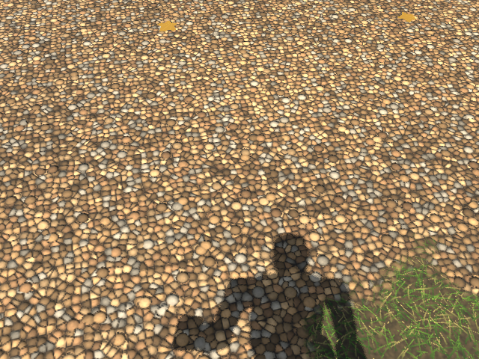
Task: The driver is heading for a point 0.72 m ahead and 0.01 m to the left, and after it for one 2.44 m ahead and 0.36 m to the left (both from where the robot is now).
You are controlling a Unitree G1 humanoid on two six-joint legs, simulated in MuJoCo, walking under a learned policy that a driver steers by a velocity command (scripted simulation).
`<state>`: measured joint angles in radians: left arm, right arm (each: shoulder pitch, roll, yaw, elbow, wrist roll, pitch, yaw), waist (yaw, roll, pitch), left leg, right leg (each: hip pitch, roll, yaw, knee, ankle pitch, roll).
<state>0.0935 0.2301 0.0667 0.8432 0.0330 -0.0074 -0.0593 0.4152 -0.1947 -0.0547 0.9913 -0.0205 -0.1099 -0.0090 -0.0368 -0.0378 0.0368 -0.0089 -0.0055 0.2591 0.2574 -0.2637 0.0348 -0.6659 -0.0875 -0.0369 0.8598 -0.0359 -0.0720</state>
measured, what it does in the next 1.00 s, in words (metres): walks ahead: right foot, then left foot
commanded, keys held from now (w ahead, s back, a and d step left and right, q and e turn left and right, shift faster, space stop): w+e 0.08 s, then w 0.12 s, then w+q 0.70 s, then q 0.08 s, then no key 0.02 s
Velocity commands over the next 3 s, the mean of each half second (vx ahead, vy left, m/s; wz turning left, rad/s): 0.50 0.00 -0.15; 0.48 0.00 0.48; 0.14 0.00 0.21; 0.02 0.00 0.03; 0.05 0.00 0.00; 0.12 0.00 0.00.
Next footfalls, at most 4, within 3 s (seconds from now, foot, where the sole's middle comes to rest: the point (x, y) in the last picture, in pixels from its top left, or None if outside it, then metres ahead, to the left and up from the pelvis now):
0.16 right None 0.24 -0.11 -0.78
0.74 left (234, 339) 0.53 0.01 -0.78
1.22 right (252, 235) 0.87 -0.05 -0.78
1.56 left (205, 299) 0.65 0.10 -0.78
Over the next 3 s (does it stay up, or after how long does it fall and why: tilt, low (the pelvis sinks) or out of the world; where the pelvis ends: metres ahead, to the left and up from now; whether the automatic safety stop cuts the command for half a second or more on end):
stays up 0.84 0.01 -0.01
